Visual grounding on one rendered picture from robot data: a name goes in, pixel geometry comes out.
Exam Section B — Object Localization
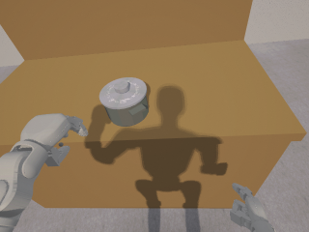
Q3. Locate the lid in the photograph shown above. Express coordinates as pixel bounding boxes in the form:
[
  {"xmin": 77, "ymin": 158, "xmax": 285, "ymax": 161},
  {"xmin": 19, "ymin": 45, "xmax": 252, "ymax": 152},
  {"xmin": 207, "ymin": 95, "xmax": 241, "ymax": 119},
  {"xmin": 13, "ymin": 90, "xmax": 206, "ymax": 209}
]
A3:
[{"xmin": 99, "ymin": 77, "xmax": 147, "ymax": 109}]

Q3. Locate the pot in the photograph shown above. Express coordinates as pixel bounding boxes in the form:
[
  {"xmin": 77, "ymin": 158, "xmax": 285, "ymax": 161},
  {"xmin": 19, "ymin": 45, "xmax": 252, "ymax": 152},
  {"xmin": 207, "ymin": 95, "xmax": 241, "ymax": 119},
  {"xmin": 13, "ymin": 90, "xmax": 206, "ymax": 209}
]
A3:
[{"xmin": 104, "ymin": 96, "xmax": 149, "ymax": 127}]

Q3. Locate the knob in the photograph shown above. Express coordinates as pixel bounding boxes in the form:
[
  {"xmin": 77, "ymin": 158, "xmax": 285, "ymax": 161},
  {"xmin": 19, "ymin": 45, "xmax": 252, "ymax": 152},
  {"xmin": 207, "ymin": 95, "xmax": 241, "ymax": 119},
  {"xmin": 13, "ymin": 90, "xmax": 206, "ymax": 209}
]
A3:
[{"xmin": 114, "ymin": 81, "xmax": 129, "ymax": 94}]

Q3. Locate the left robot hand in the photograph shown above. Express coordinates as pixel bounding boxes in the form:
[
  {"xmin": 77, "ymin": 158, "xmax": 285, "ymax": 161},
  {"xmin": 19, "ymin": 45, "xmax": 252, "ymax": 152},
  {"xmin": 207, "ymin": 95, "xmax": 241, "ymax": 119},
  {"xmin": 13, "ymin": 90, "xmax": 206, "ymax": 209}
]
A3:
[{"xmin": 20, "ymin": 113, "xmax": 89, "ymax": 167}]

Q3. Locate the left robot forearm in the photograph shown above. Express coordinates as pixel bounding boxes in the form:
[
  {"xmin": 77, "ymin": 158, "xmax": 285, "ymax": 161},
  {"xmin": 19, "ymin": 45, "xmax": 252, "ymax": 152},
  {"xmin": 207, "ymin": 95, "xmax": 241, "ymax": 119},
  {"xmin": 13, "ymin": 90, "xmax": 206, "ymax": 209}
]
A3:
[{"xmin": 0, "ymin": 140, "xmax": 48, "ymax": 232}]

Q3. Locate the table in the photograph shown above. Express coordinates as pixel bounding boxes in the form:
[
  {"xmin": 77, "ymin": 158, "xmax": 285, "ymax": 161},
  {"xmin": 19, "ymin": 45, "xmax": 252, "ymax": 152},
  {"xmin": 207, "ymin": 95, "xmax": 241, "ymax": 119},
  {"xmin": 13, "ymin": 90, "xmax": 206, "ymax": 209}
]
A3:
[{"xmin": 0, "ymin": 0, "xmax": 307, "ymax": 209}]

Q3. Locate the right robot hand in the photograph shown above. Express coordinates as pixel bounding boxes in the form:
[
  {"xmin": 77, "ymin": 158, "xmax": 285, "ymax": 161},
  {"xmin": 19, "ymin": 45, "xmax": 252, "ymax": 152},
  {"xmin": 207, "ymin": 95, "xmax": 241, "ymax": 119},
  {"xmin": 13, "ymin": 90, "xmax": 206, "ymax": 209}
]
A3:
[{"xmin": 230, "ymin": 183, "xmax": 268, "ymax": 230}]

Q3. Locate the right robot forearm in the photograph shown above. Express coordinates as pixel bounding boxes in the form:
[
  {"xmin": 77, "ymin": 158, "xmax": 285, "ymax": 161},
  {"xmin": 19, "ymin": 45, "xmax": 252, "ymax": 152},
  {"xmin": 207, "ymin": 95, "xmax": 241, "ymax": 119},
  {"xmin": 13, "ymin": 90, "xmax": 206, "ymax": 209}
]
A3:
[{"xmin": 250, "ymin": 220, "xmax": 276, "ymax": 232}]

